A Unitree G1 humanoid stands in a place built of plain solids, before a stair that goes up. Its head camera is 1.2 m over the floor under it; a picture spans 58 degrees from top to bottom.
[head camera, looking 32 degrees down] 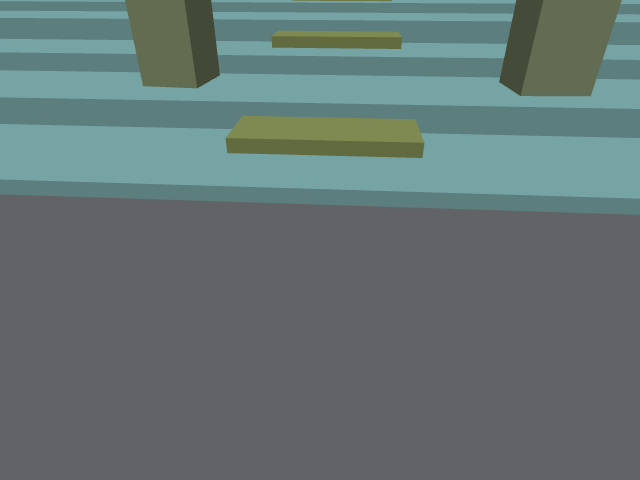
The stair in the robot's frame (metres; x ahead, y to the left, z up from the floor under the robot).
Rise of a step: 0.11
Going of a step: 0.54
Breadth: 1.36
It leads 4 degrees to the right of straight ahead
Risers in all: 3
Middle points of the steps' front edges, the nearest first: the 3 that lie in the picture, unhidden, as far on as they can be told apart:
2.32 0.01 0.10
2.86 -0.02 0.21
3.40 -0.06 0.32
